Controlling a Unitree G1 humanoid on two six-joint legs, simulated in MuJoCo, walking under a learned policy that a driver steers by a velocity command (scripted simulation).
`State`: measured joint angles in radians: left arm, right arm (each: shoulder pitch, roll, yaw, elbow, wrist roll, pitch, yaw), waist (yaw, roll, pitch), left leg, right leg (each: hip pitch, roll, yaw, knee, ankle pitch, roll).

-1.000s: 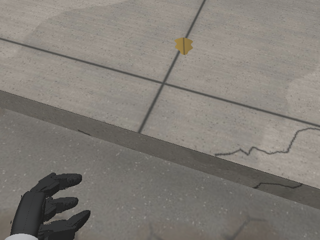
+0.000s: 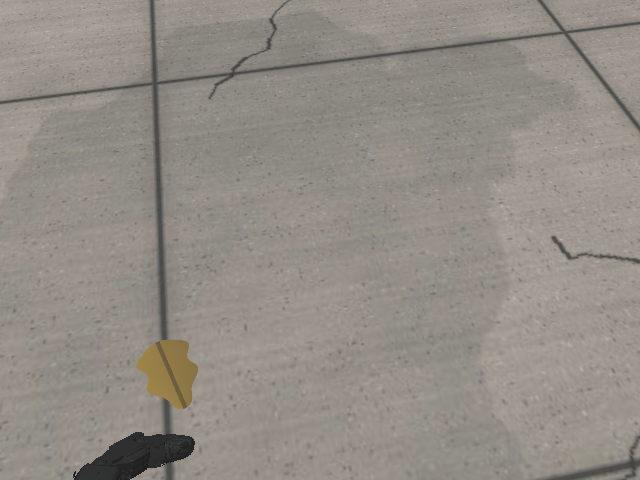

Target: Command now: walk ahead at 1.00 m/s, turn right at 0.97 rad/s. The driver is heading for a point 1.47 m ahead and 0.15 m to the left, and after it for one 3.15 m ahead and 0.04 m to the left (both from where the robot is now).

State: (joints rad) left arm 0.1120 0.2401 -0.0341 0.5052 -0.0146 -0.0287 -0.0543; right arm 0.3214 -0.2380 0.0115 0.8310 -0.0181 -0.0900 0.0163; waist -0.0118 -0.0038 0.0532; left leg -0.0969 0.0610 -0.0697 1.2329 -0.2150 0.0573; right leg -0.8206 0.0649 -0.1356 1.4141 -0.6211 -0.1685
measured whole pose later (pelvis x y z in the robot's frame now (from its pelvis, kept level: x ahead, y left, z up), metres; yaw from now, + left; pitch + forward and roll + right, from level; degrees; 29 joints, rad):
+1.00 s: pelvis +0.80 -0.11 +0.14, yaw +10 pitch +2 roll -2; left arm 0.12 0.29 0.08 0.72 0.01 -0.04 0.02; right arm 0.20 -0.37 -0.10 0.61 0.02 0.04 -0.02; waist 0.01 0.00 0.09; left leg -0.65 0.08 0.02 0.99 -0.29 -0.06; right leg -0.26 -0.04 -0.12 0.42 -0.17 0.01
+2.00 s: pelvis +1.19 +0.14 +0.11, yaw +42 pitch +4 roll +2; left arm 0.65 0.20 0.00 0.94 -0.01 -0.06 0.01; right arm -0.05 -0.23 0.00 0.48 0.04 -0.11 0.06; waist 0.15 0.01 0.02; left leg -0.58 0.01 -0.02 0.58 -0.09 0.01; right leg 0.16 -0.10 0.08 0.35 -0.52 0.02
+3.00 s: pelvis +1.98 +0.49 +0.12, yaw -13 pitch +0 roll +4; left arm 0.30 0.31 0.05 0.72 -0.04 -0.02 0.01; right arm 0.13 -0.29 -0.07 0.63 0.00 -0.11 0.01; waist 0.02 -0.03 0.08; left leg -0.38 -0.05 0.01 0.57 -0.20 -0.02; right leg -0.33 0.04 0.13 1.34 -0.39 -0.07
